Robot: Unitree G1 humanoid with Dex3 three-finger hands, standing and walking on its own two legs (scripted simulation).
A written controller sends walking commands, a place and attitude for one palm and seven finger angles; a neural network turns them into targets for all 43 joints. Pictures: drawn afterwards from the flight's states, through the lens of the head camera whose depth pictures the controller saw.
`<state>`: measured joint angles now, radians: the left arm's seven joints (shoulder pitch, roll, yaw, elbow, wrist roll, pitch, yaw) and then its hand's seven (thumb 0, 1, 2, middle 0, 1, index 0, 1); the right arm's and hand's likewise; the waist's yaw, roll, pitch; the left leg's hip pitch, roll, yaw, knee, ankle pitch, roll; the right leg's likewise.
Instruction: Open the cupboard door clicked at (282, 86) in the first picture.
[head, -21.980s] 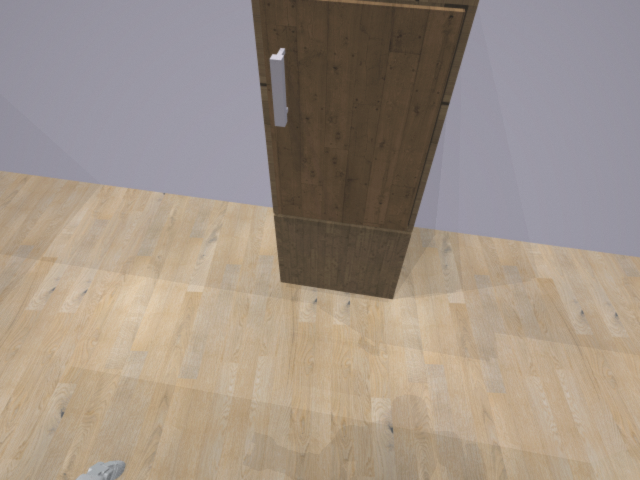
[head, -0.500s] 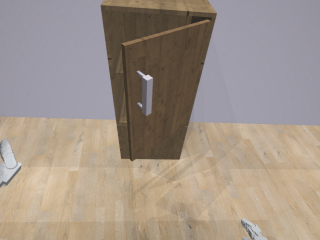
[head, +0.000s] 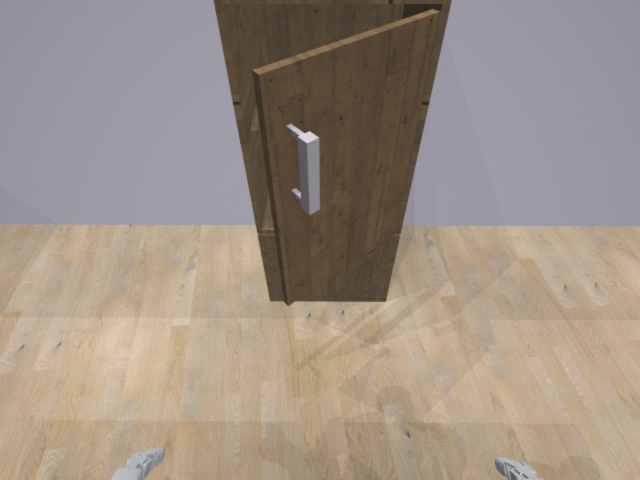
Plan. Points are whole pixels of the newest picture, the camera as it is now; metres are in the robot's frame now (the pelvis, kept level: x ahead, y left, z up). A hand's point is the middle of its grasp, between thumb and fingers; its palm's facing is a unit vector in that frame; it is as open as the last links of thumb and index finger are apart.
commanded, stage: let the arm hang, fingers relaxed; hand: left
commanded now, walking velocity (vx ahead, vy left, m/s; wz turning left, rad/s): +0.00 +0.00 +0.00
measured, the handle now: (301, 170) +0.58 +0.06 +0.06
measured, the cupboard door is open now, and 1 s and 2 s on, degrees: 40 40 40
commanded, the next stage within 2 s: look to check the result in 0.88 s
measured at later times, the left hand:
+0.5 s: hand out of the picture -0.06 +0.17 -0.16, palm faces +0.06 -0.97 -0.22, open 7.4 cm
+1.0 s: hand out of the picture -0.01 +0.15 -0.16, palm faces +0.06 -0.98 -0.19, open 7.4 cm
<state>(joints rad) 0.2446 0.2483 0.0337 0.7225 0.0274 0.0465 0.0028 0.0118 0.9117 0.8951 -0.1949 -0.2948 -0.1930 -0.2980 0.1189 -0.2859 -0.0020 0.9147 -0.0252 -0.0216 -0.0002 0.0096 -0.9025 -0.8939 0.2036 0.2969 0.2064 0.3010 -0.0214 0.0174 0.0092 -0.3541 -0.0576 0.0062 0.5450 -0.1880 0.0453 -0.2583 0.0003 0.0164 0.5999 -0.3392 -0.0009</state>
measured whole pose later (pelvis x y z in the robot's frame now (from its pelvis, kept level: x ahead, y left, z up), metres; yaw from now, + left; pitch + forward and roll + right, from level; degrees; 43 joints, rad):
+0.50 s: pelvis +0.00 -0.01 +0.01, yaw +1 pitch -2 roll +0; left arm 0.36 0.15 0.01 1.18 0.00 0.01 0.04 0.01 0.91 0.89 -0.20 -0.30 -0.20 -0.30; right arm 0.29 -0.11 0.01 1.16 -0.02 0.02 -0.03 0.01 -0.90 -0.89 0.20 0.30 0.20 0.30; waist -0.01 0.03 0.04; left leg -0.27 -0.04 -0.03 0.42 -0.12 0.03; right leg -0.16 0.02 -0.01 0.44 -0.26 -0.02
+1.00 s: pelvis +0.01 -0.02 +0.01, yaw +1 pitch -1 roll +0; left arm 0.30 0.13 0.01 1.15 0.00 0.00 0.04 0.01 0.91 0.89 -0.20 -0.30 -0.20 -0.30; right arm 0.28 -0.14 0.00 1.15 -0.02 0.01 -0.04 0.00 -0.91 -0.89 0.20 0.30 0.20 0.30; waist -0.01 0.01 0.04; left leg -0.25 -0.03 -0.03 0.41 -0.14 0.02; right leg -0.14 0.03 -0.01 0.43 -0.27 -0.03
